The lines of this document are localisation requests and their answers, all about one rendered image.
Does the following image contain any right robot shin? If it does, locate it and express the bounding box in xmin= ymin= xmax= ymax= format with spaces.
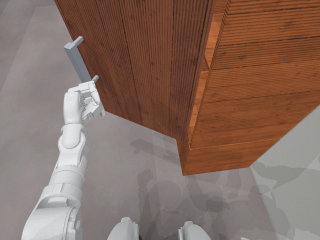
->
xmin=184 ymin=221 xmax=194 ymax=226

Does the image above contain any handle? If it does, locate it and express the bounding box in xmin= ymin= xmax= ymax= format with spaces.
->
xmin=63 ymin=36 xmax=99 ymax=83

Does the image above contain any robot shin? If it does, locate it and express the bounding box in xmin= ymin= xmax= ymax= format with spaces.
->
xmin=121 ymin=217 xmax=132 ymax=222
xmin=184 ymin=221 xmax=194 ymax=226

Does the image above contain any robot left upper arm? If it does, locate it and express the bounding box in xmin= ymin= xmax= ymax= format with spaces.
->
xmin=23 ymin=206 xmax=83 ymax=240

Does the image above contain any left robot shin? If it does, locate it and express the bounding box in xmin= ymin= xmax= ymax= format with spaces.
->
xmin=121 ymin=217 xmax=132 ymax=222

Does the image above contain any left robot forearm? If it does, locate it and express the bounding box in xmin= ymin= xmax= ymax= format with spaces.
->
xmin=21 ymin=123 xmax=90 ymax=240

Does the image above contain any cupboard door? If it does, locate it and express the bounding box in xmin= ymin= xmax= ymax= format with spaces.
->
xmin=54 ymin=0 xmax=216 ymax=143

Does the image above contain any robot left hand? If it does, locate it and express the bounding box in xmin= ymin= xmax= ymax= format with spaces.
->
xmin=63 ymin=80 xmax=106 ymax=127

